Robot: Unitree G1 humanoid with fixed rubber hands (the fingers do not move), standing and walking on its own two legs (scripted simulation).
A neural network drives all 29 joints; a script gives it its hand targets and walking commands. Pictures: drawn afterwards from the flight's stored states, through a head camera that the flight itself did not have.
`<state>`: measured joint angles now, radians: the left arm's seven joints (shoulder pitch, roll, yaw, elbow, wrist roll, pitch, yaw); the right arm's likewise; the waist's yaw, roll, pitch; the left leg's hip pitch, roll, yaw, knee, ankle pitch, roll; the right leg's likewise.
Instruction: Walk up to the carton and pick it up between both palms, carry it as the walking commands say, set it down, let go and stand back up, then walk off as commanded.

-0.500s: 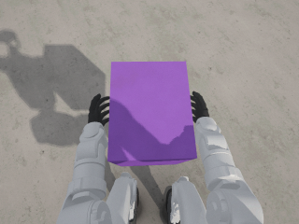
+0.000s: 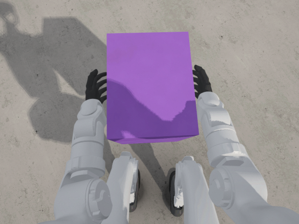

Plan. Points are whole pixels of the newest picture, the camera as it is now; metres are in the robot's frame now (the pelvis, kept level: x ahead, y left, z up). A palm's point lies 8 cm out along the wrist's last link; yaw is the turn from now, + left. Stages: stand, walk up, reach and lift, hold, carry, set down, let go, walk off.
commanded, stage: set down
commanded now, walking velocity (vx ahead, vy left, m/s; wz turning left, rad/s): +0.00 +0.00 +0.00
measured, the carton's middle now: (148, 98) +0.45 +0.04 -0.13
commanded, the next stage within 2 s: none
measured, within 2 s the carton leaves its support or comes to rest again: rests again in 2.00 s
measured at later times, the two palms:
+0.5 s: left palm (103, 99) +0.44 +0.19 -0.14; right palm (194, 94) +0.48 -0.10 -0.16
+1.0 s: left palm (109, 100) +0.47 +0.19 -0.23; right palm (188, 94) +0.51 -0.10 -0.24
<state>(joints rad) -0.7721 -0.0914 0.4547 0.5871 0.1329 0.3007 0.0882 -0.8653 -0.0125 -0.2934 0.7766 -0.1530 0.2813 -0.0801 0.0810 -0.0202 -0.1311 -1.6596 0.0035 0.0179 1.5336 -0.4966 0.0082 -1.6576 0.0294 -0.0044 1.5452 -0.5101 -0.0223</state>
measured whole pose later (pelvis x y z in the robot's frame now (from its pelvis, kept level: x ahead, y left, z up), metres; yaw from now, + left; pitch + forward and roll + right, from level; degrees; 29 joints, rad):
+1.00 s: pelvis -0.02 +0.01 -0.12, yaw -2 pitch +39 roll +1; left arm -1.14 0.03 0.49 0.63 0.07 0.31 0.12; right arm -1.29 -0.16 -0.20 0.89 -0.07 0.30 -0.12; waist 0.11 -0.02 0.15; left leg -2.05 -0.04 -0.01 1.93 -0.56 -0.03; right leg -2.07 0.08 0.01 1.93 -0.54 0.00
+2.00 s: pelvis -0.03 +0.01 -0.19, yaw -1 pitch +30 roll +0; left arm -1.42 0.16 0.34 0.81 -0.08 0.28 0.20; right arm -1.59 -0.34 -0.01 1.09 0.11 0.26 -0.14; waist 0.11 0.02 0.52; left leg -2.11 -0.07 0.00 2.18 -0.59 -0.02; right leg -2.12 0.06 0.01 2.19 -0.59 0.01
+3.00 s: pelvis -0.03 +0.00 -0.21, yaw -1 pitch +34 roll +2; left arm -1.36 0.18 0.42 0.90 -0.03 0.22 0.07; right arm -1.54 -0.29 -0.11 1.12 0.01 0.20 -0.07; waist 0.11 0.00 0.40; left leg -2.21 -0.06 0.01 2.22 -0.61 -0.04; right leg -2.24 0.08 0.02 2.24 -0.59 0.00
